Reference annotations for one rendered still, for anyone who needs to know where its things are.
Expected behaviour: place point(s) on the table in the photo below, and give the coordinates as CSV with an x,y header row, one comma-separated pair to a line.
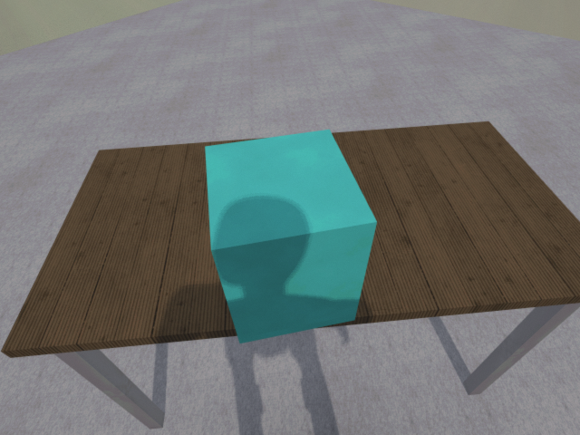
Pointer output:
x,y
464,226

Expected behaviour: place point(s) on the carton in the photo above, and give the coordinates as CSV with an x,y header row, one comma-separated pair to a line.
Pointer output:
x,y
290,233

